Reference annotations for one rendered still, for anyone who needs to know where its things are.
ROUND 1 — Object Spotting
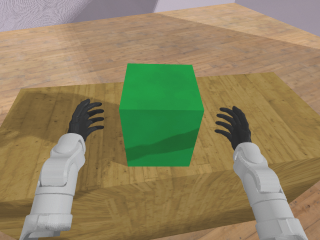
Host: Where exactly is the carton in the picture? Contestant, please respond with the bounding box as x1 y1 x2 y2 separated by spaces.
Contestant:
119 63 204 167

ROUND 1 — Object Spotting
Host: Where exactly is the robot right forearm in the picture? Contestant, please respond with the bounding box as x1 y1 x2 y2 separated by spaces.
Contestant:
233 142 308 240

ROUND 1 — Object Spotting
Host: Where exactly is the robot left hand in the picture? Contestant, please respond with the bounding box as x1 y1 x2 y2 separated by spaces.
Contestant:
67 98 104 143

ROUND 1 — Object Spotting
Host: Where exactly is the robot right hand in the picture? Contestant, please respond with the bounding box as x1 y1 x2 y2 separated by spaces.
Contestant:
214 106 252 150

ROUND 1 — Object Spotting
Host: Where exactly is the pedestal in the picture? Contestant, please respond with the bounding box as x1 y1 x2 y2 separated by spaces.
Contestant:
0 72 320 240

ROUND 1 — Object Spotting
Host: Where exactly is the robot left forearm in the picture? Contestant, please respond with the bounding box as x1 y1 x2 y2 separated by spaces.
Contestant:
19 133 86 240

